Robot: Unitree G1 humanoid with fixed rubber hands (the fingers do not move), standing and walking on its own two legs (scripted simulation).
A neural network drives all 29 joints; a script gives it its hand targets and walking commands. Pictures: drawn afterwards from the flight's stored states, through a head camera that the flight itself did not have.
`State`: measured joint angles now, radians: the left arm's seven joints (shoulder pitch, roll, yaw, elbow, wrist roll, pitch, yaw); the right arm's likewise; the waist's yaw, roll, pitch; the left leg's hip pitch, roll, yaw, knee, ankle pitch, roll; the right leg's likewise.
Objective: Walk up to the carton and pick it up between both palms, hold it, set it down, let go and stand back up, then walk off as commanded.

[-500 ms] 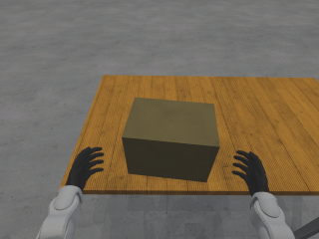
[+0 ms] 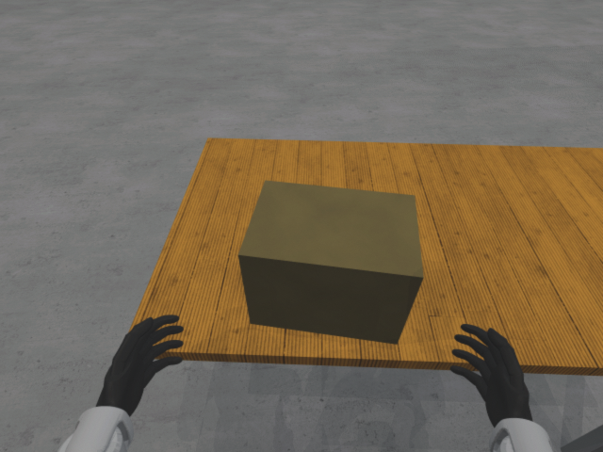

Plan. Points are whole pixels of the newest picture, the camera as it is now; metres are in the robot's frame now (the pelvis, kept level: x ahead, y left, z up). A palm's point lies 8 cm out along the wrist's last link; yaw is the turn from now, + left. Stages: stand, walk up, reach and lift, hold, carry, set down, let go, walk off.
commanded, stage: set down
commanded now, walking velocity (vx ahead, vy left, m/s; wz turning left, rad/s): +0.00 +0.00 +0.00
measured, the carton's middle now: (330, 261) +0.42 -0.02 +0.00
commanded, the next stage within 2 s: let go in 1.84 s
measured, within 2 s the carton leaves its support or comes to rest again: neither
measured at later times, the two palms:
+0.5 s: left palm (122, 407) +0.18 +0.24 +0.01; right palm (493, 416) +0.18 -0.21 +0.00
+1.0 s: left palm (138, 423) +0.17 +0.23 -0.03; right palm (492, 433) +0.18 -0.22 -0.03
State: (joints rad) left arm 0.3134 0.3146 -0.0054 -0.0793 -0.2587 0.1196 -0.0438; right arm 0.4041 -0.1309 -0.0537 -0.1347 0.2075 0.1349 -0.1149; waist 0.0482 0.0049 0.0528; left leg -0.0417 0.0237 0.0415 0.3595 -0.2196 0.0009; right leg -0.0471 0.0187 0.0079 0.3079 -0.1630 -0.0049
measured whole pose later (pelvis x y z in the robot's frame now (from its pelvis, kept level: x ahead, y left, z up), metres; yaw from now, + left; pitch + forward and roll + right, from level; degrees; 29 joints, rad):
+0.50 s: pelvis +0.02 +0.00 +0.00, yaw +0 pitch -5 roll -1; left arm 0.38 0.31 0.00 0.02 -0.20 0.05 -0.06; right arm 0.46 -0.13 -0.03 0.00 0.15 0.03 -0.09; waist 0.05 0.01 0.08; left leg -0.01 0.02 0.04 0.33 -0.23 0.00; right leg -0.02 0.02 0.01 0.28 -0.18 0.00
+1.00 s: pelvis +0.02 +0.00 +0.00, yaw +0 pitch -5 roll -1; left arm 0.34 0.25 -0.01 0.21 -0.12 0.06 -0.03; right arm 0.38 -0.15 -0.03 0.26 0.09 -0.08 -0.04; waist 0.03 0.02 0.08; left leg -0.01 0.02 0.04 0.32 -0.23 0.00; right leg -0.02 0.02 0.02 0.27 -0.17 -0.01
